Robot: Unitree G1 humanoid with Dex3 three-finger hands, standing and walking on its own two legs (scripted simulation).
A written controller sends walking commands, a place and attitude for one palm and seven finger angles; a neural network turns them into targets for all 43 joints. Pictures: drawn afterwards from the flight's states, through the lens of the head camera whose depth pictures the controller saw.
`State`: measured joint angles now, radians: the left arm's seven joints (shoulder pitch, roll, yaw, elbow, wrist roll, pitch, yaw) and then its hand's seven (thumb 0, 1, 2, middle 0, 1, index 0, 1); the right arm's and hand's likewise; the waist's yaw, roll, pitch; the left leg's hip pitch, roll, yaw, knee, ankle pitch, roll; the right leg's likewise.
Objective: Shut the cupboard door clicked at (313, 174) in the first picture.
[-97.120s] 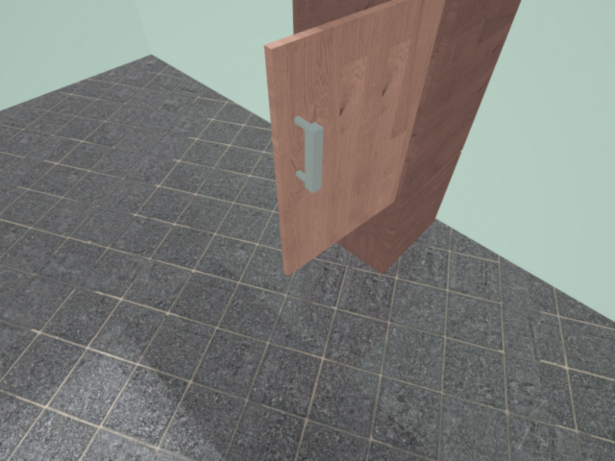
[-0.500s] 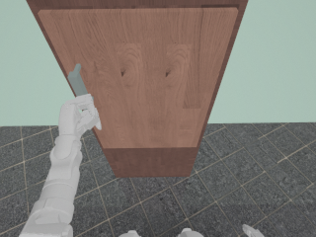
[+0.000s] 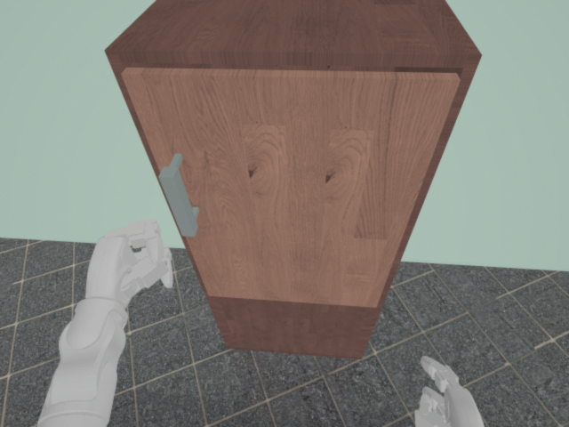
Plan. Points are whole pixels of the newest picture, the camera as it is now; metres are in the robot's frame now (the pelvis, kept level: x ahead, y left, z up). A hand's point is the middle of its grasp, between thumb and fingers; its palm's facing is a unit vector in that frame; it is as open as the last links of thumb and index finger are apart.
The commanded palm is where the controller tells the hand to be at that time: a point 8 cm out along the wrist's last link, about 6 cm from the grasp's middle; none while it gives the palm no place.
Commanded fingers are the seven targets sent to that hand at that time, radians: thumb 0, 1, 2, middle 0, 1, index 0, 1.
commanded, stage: draw the hand back to the body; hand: left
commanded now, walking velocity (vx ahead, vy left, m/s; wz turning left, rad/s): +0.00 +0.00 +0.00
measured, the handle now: (183, 195) +0.45 +0.20 +0.07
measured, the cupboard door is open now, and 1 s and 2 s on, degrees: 0 0 0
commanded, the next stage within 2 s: step back with the hand held close in 1.32 s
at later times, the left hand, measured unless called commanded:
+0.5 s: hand (86, 307) +0.22 +0.23 +0.14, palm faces +0.30 -0.91 -0.27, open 3.3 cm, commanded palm +0.18 +0.28 +0.16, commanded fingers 0.00 0.90 0.90 -0.78 -0.93 -0.78 -0.93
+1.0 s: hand out of the picture +0.18 +0.29 +0.19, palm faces +0.47 -0.78 -0.40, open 6.5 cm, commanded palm +0.13 +0.32 +0.20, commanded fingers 0.00 0.90 0.90 -0.20 -0.30 -0.20 -0.30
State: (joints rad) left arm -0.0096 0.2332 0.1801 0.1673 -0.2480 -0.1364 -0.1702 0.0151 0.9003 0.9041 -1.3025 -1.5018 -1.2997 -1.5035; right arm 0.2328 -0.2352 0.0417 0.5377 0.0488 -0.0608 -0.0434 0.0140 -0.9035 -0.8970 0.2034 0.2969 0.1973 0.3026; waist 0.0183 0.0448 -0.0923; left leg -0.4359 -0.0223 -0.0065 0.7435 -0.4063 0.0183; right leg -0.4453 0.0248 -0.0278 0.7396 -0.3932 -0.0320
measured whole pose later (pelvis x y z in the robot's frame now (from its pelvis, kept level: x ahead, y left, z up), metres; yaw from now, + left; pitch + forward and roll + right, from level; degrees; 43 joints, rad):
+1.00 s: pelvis -0.01 +0.02 +0.03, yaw +0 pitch -4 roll +0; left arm 0.46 0.35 0.35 -0.37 -0.08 -0.08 0.11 0.01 0.89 0.90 -0.37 -0.47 -0.36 -0.47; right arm 0.20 -0.23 0.03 0.63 0.01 -0.10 -0.07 0.02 -0.90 -0.90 0.20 0.30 0.20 0.30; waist 0.07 0.07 0.01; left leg -0.11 -0.04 0.00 0.44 -0.26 0.04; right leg -0.11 0.01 -0.02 0.42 -0.24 -0.01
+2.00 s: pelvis -0.08 +0.04 +0.01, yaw -1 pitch -1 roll -1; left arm 0.52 0.42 0.43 -0.44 -0.04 -0.17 0.15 0.01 0.89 0.90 -0.21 -0.30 -0.21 -0.31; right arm 0.22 -0.24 0.01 0.54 0.02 0.00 -0.08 0.02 -0.90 -0.90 0.20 0.30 0.20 0.30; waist 0.00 0.02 -0.02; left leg -0.37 -0.04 0.03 0.61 -0.24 0.07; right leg -0.36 0.00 0.00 0.56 -0.19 0.02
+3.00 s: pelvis -0.33 +0.05 +0.01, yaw +1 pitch -1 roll +0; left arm 0.37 0.43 0.45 -0.44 -0.05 -0.18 0.19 0.01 0.89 0.90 -0.21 -0.30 -0.21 -0.31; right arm 0.22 -0.20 0.02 0.66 0.01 -0.11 -0.08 0.02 -0.90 -0.90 0.21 0.30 0.20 0.30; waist 0.00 -0.04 -0.02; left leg -0.39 0.00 0.07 0.65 -0.25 0.05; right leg -0.31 0.00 0.02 0.91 -0.51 0.00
